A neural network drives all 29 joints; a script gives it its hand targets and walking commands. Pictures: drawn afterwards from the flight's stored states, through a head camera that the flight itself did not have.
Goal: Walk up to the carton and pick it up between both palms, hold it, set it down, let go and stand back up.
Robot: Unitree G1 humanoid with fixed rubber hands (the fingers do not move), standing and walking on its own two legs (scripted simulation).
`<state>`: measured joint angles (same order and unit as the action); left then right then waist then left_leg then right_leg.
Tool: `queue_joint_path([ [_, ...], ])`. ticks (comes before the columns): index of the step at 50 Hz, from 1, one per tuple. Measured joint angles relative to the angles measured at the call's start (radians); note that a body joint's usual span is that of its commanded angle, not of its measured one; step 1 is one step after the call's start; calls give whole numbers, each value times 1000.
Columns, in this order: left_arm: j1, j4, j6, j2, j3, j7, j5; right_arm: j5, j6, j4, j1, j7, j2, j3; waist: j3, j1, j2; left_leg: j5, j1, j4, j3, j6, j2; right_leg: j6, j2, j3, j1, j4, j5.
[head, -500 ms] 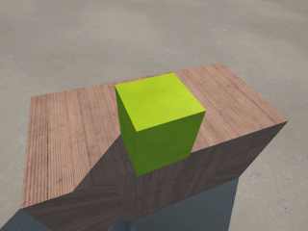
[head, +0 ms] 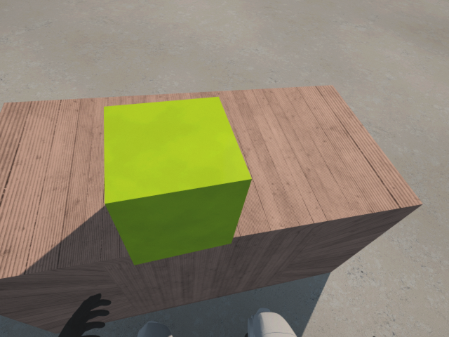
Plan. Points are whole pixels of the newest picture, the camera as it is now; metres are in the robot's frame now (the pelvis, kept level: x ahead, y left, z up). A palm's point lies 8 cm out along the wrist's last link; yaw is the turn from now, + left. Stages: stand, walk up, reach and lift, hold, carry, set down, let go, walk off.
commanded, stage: walk up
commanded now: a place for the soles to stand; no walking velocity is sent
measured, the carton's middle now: (175, 183) +0.40 +0.09 +0.01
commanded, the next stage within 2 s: none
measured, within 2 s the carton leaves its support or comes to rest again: neither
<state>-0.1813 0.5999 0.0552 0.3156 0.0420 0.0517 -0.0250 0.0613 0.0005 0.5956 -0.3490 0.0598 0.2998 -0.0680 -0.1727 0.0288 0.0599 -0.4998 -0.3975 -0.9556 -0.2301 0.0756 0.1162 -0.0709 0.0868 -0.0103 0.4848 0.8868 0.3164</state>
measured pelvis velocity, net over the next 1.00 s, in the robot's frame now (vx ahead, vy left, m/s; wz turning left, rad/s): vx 0.02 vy -0.05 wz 0.36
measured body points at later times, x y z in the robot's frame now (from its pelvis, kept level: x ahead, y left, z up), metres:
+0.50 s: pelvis +0.01 -0.05 +0.03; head +0.03 -0.02 +0.47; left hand +0.03 +0.26 -0.09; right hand +0.20 -0.27 -0.06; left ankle +0.01 +0.06 -0.68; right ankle +0.06 -0.18 -0.66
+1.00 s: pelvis +0.02 -0.05 +0.05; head +0.03 -0.04 +0.50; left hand +0.04 +0.25 -0.05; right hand +0.22 -0.25 -0.06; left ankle +0.01 +0.06 -0.68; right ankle +0.07 -0.17 -0.68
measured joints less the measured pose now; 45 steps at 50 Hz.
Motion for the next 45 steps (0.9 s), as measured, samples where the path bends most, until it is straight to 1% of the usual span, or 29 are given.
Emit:
queue_joint_path([
  [1,-3,-1,-8,-2,-4,-5,-1,-12,-9,-6,19,-2,8,-4,-4,1,-14,-49,-24,-64,-17,-16,-11,1,-6,-16,9,37,25],
  [2,-4,2,-10,-2,-8,-10,-1,-20,-17,-12,36,1,14,-6,-5,-2,-14,-99,-52,-148,-6,-27,-40,11,0,-21,18,65,48],
  [3,0,9,-11,-8,-13,-16,1,-24,-22,-17,52,5,23,-9,-8,-8,-20,-119,-81,-240,18,-37,-67,21,7,-27,16,75,62],
  [5,8,21,-13,-25,-21,-29,-3,-33,-25,-21,82,6,45,-13,-14,-23,-49,-99,-125,-368,77,-51,-107,38,14,-48,-5,52,57],
  [7,9,30,-19,-33,-24,-40,-6,-36,-25,-28,101,-4,57,-16,-12,-34,-77,-75,-141,-384,135,-58,-127,52,18,-74,-27,13,43],
  [10,4,37,-30,-28,-22,-54,-11,-35,-36,-35,113,-27,54,-10,-1,-43,-98,-84,-122,-285,199,-54,-138,61,31,-117,-55,-42,23],
  [12,-1,35,-38,-16,-19,-64,-15,-34,-46,-34,118,-40,43,-3,5,-49,-99,-93,-95,-192,222,-53,-137,62,44,-144,-67,-66,14],
  [14,-9,31,-44,-2,-17,-74,-18,-32,-52,-32,124,-54,31,5,6,-55,-93,-76,-63,-92,233,-56,-131,58,61,-169,-75,-80,9],
  [16,-21,30,-44,13,-16,-78,-16,-35,-47,-28,130,-67,19,10,7,-59,-79,-20,-16,41,237,-69,-124,51,82,-188,-75,-78,9],
  [17,-28,30,-41,23,-16,-77,-13,-38,-38,-26,131,-73,12,12,8,-58,-68,64,11,120,239,-83,-128,46,97,-193,-70,-67,14],
  [18,-32,34,-38,33,-14,-74,-11,-39,-29,-20,134,-78,0,14,0,-58,-40,127,19,142,247,-98,-150,41,123,-186,-68,-50,23],
  [19,-41,37,-32,35,-13,-68,-2,-41,-22,-16,131,-79,-6,17,3,-57,-28,139,16,139,244,-109,-164,39,125,-172,-61,-28,67],
  [21,-59,42,-12,33,-14,-67,17,-43,-20,-3,117,-75,-14,24,26,-39,-28,124,1,126,215,-124,-172,50,73,-108,-43,44,217],
  [23,-73,47,-4,36,-15,-67,27,-37,-21,16,107,-63,-32,31,44,-29,-12,126,9,145,198,-124,-182,57,31,-53,-36,98,250],
  [25,-87,52,-11,32,-17,-68,25,-35,-23,26,98,-53,-44,37,64,-23,1,139,15,168,187,-116,-189,59,11,-34,-46,84,231],
  [27,-102,55,-25,20,-21,-69,22,-34,-29,29,97,-53,-48,42,82,-20,3,144,17,177,177,-108,-191,60,0,-38,-82,0,194],
  [28,-110,56,-33,13,-24,-68,21,-35,-33,31,99,-55,-48,44,89,-21,1,142,15,173,174,-104,-191,62,-6,-43,-112,-75,134],
  [29,-111,60,-42,0,-28,-67,20,-39,-36,36,107,-59,-43,45,88,-24,-17,137,16,164,164,-98,-181,59,-18,-51,-132,-122,29],
  [30,-112,63,-49,-15,-35,-67,15,-48,-38,43,114,-63,-39,45,89,-27,-40,134,18,158,150,-92,-169,57,-32,-64,-145,-138,4],
  [32,-121,65,-55,-27,-45,-65,13,-52,-43,50,122,-71,-38,47,103,-31,-56,146,31,180,142,-85,-163,57,-37,-73,-159,-154,23],
  [34,-123,69,-54,-32,-48,-62,13,-52,-41,55,128,-78,-39,48,113,-31,-59,162,51,217,143,-85,-170,56,-29,-72,-173,-174,31],
  [37,-121,59,-54,-32,-47,-56,20,-53,-30,63,126,-88,-36,45,126,-31,-69,191,71,273,139,-90,-176,51,-23,-75,-192,-222,10],
  [40,-116,44,-58,-25,-41,-51,23,-55,-25,72,120,-90,-32,43,133,-30,-78,210,77,305,130,-92,-177,50,-23,-84,-204,-261,-11],
  [45,-106,27,-60,-9,-31,-51,18,-55,-24,90,109,-89,-30,41,133,-28,-76,222,80,325,116,-93,-185,48,-15,-97,-214,-284,-18],
])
